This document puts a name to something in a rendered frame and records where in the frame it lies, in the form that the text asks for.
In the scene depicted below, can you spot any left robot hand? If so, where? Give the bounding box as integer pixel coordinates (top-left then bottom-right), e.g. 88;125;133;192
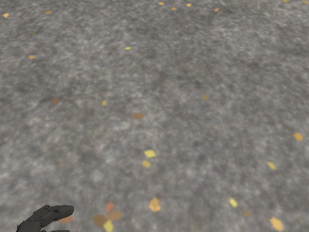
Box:
16;205;74;232

